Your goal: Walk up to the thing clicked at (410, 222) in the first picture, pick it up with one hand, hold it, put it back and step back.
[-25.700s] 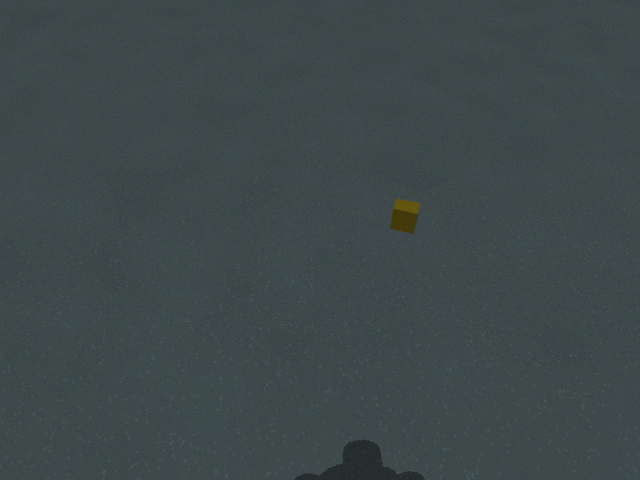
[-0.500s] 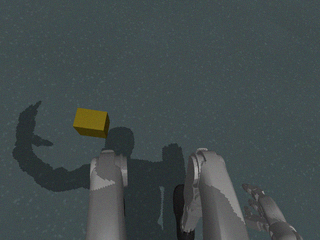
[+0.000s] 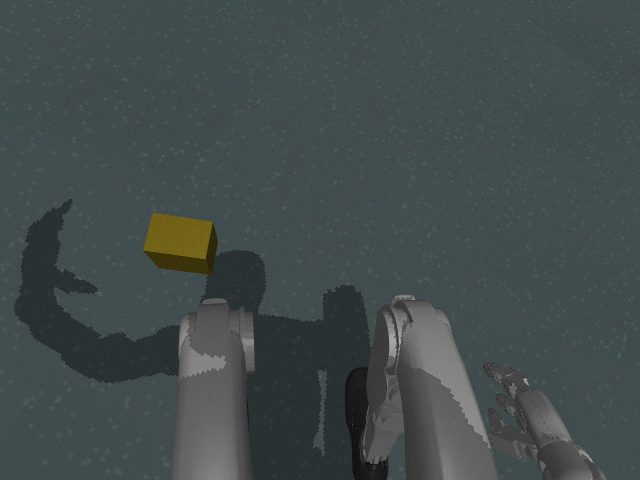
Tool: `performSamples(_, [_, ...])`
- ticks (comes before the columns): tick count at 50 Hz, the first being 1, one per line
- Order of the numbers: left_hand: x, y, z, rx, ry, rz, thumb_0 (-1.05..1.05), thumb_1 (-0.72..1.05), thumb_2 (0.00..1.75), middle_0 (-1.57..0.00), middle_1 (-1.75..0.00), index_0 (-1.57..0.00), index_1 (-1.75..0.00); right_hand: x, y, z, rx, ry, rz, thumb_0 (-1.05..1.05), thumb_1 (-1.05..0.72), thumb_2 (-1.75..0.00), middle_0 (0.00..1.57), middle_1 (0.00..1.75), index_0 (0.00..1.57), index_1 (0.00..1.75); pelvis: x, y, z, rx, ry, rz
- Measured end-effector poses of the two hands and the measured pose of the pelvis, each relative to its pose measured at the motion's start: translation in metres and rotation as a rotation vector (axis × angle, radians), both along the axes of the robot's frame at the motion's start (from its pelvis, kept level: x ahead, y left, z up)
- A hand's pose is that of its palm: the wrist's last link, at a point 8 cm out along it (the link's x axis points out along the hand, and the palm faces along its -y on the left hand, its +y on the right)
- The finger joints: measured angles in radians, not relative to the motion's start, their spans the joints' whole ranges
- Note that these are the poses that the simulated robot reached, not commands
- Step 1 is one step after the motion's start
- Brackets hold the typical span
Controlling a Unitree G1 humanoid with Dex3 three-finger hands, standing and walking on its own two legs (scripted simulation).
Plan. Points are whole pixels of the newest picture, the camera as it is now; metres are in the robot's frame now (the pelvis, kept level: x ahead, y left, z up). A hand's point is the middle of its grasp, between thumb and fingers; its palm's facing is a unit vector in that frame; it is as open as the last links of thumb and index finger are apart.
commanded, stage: go down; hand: left
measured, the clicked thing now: (184, 246) +0.46 +0.23 -0.33
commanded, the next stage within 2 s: hold in 0.34 s
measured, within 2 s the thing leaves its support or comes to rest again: neither
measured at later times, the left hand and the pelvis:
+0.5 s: hand out of the picture +0.34 +0.43 +0.01, palm faces +0.05 -0.92 -0.40, open 15.6 cm; pelvis +0.00 +0.00 -0.01, yaw -1 degrees
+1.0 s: hand out of the picture +0.34 +0.42 +0.00, palm faces +0.06 -0.92 -0.39, open 16.2 cm; pelvis +0.00 +0.00 -0.01, yaw +0 degrees
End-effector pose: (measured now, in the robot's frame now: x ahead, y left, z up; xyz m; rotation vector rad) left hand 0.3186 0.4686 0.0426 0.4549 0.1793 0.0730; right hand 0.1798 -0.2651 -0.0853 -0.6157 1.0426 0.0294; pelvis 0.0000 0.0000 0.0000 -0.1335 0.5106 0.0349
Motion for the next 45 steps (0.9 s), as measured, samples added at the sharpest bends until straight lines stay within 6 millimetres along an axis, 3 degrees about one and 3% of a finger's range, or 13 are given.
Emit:
performSamples(13, [-0.001,0.008,-0.006,-0.022,-0.007,0.013,-0.01,-0.41,0.27,-0.08,-0.43,-0.19,-0.34,0.0,0.0,-0.007,-0.011,0.001,0.025,0.01,-0.82,-0.86,0.21,0.3,0.21,0.3,-0.001,-0.001,-0.008,-0.004,-0.007,-0.004])
performSamples(45, [-0.002,-0.003,-0.016,-0.058,-0.021,0.011,-0.01,-0.55,0.29,-0.17,-0.43,-0.25,-0.34,0.002,0.002,-0.008,-0.006,-0.021,0.017,0.01,-0.87,-0.88,0.21,0.3,0.21,0.3,0.0,0.0,-0.01,-0.004,-0.005,-0.005])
